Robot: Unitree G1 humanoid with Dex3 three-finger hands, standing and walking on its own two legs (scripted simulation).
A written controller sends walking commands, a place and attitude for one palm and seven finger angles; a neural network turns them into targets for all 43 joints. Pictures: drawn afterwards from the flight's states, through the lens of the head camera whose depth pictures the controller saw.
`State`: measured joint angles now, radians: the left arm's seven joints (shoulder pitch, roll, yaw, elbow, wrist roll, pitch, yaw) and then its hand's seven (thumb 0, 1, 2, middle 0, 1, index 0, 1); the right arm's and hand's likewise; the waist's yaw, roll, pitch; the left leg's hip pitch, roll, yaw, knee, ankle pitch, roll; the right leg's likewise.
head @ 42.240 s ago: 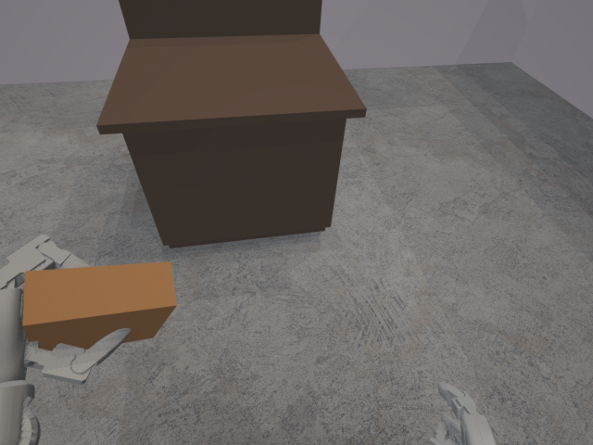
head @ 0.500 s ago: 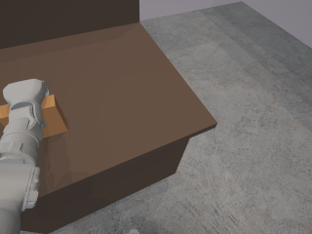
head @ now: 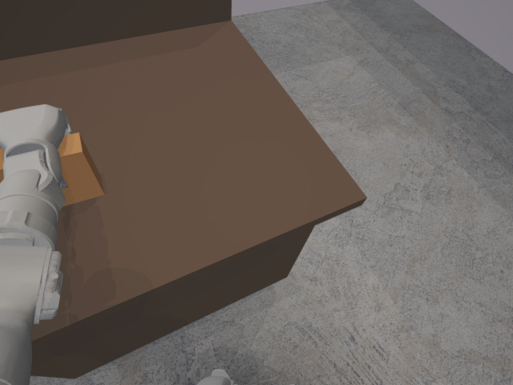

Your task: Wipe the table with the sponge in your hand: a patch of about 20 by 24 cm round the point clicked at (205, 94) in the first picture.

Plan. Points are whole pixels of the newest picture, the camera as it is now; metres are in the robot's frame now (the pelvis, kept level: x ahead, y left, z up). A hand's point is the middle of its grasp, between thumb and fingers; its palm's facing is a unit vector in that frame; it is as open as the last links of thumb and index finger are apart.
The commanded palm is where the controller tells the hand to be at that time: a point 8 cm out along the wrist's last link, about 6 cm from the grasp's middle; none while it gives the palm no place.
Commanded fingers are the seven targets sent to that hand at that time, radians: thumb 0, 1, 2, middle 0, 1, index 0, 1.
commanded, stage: slide back across to the first lane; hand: left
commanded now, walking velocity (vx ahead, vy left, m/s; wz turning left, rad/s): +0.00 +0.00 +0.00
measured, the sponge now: (56, 182) +0.45 +0.34 -0.01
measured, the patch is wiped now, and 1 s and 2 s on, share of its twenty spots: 1.00 1.00 1.00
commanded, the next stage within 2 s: wipe back along the first lane in 0.58 s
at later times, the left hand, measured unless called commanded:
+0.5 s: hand (0, 169) +0.43 +0.39 +0.05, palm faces -0.16 -0.05 -0.99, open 9.1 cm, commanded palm +0.43 +0.37 +0.10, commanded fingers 0.00 0.10 1.30 -1.20 -1.60 -1.20 -1.60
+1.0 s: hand out of the picture +0.41 +0.40 +0.05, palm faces -0.13 -0.03 -0.99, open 9.1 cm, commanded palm +0.39 +0.37 +0.08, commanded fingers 0.00 0.10 1.30 -1.20 -1.60 -1.20 -1.60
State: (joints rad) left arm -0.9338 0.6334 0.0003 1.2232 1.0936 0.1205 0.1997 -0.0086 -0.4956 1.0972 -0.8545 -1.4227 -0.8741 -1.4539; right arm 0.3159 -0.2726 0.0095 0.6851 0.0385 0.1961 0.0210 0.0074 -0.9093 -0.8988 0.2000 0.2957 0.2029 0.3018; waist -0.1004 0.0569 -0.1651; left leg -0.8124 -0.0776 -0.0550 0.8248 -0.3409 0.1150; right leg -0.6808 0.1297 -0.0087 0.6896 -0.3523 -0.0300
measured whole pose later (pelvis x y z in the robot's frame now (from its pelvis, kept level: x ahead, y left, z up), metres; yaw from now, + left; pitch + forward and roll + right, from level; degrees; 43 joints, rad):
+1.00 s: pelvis +0.01 +0.01 +0.01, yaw +1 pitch +16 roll -6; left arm -0.71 0.71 0.07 1.07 1.06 -0.03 0.18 -0.02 -0.44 1.08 -0.80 -1.47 -0.82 -1.51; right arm 0.30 -0.28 0.00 0.68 0.05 0.23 0.02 0.01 -0.91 -0.90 0.20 0.30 0.20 0.30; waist -0.04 0.06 -0.15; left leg -0.72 -0.09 -0.06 0.79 -0.34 0.13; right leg -0.57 0.11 -0.01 0.63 -0.35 -0.03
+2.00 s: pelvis +0.02 +0.00 +0.02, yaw +2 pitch +10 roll -4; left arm -0.23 0.53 0.03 0.58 0.97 0.09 0.21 0.00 -0.43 1.08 -0.78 -1.49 -0.80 -1.53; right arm 0.21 -0.27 -0.01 0.65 0.07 0.21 0.04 0.01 -0.91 -0.90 0.20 0.30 0.20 0.30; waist 0.03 0.08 -0.14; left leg -0.51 -0.10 -0.06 0.66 -0.31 0.12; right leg -0.38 0.10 0.01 0.55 -0.33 -0.03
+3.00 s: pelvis +0.02 -0.01 +0.03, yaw +2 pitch +5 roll -3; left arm -0.01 0.50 0.04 0.35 0.94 0.11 0.17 0.01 -0.45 1.07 -0.81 -1.46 -0.83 -1.49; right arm 0.16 -0.27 -0.01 0.67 0.06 0.17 0.00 0.01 -0.91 -0.90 0.20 0.30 0.20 0.30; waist 0.05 0.09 -0.10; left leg -0.38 -0.10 -0.06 0.60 -0.30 0.11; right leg -0.26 0.10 0.01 0.48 -0.31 -0.05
